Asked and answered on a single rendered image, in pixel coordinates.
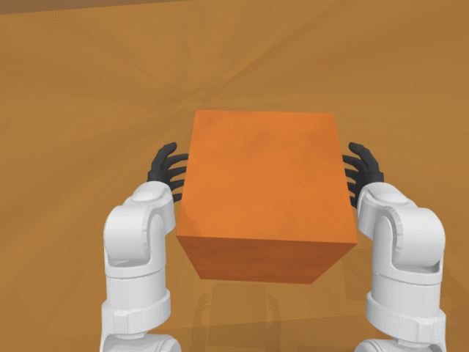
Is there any robot left hand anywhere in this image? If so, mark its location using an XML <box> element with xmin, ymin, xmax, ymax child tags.
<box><xmin>147</xmin><ymin>142</ymin><xmax>189</xmax><ymax>203</ymax></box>

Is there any left robot upper arm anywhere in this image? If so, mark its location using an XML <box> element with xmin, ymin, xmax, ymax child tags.
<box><xmin>106</xmin><ymin>334</ymin><xmax>182</xmax><ymax>352</ymax></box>

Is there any robot left forearm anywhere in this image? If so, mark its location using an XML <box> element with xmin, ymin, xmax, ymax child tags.
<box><xmin>100</xmin><ymin>181</ymin><xmax>176</xmax><ymax>352</ymax></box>

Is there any robot right forearm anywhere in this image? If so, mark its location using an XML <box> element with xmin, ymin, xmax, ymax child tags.
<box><xmin>357</xmin><ymin>182</ymin><xmax>446</xmax><ymax>352</ymax></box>

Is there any robot right hand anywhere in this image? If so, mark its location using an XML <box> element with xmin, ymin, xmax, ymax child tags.
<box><xmin>342</xmin><ymin>142</ymin><xmax>384</xmax><ymax>210</ymax></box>

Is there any carton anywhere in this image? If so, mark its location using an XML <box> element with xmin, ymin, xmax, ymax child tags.
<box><xmin>176</xmin><ymin>110</ymin><xmax>358</xmax><ymax>285</ymax></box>

